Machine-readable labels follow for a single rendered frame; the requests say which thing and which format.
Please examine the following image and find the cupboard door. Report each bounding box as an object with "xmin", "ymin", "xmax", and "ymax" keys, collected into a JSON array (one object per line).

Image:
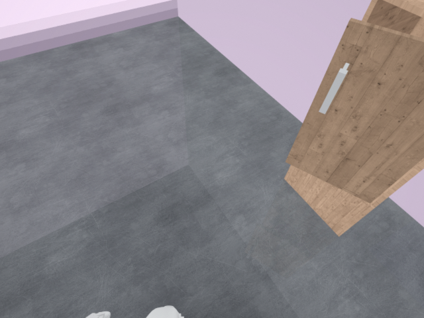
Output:
[{"xmin": 285, "ymin": 18, "xmax": 424, "ymax": 203}]

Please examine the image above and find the handle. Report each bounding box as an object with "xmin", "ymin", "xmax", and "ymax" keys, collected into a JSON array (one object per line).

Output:
[{"xmin": 319, "ymin": 63, "xmax": 349, "ymax": 114}]

